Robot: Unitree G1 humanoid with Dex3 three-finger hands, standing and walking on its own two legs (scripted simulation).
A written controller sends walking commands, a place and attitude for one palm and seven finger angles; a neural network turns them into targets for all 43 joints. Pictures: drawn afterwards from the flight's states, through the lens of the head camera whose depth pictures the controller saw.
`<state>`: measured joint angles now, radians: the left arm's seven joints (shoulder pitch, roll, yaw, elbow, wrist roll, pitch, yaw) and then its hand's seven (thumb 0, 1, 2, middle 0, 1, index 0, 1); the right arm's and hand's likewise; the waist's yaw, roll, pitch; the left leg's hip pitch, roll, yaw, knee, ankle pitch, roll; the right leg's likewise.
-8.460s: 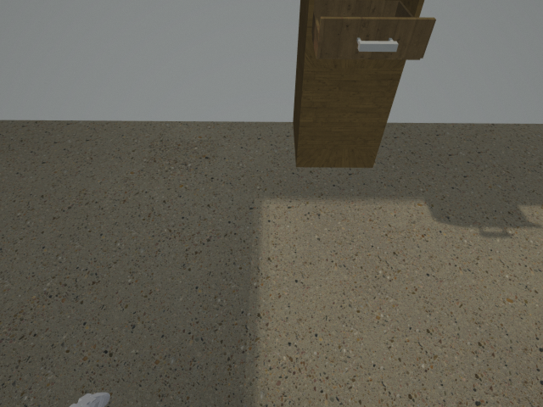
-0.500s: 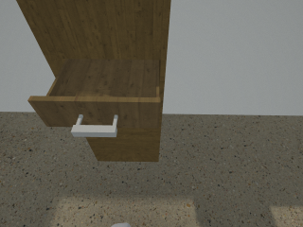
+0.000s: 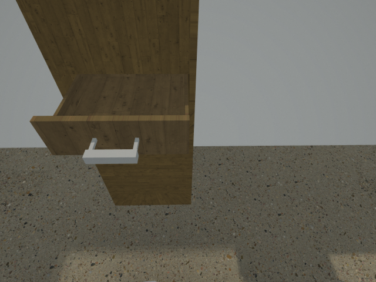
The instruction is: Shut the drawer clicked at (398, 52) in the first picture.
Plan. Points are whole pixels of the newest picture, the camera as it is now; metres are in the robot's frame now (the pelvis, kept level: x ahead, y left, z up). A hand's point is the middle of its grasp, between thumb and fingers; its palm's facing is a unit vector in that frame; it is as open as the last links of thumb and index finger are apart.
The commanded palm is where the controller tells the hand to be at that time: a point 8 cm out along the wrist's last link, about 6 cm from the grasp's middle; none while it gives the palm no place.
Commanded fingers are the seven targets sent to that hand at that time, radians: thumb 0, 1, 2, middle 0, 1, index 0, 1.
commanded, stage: come to a stop and stand still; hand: left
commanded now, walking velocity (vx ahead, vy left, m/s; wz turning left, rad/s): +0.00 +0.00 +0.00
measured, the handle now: (113, 149) +0.42 +0.21 +0.03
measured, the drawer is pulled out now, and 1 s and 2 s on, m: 0.21 0.21 0.21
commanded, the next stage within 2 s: look again from close up in 0.18 s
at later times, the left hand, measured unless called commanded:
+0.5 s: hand out of the picture +0.01 +0.16 -0.16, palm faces +0.01 -0.98 -0.19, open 7.4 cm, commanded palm none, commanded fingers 0.00 0.90 0.90 -0.20 -0.30 -0.20 -0.30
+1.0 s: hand (111, 271) +0.16 +0.17 -0.07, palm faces +0.24 -0.95 -0.19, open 7.3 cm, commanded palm +0.13 +0.21 -0.03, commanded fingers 0.00 0.90 0.90 -0.34 -0.45 -0.34 -0.45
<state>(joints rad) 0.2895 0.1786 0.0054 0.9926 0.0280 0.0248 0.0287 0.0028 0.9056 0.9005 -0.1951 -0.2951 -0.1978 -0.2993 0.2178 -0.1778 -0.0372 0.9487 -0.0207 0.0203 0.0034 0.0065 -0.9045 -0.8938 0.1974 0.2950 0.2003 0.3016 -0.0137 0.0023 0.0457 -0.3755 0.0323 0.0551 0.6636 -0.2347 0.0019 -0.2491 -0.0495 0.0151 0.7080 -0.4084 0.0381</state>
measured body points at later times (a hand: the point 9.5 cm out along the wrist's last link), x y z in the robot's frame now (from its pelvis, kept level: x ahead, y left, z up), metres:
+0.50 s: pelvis +0.01 -0.01 +0.02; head +0.03 -0.01 +0.46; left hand +0.01 +0.21 -0.14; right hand +0.00 -0.23 -0.14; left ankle +0.08 +0.12 -0.72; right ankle -0.01 -0.14 -0.72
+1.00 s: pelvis +0.04 -0.01 +0.01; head +0.05 -0.02 +0.46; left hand +0.15 +0.22 -0.05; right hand +0.13 -0.25 -0.12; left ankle +0.08 +0.12 -0.72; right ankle -0.01 -0.14 -0.72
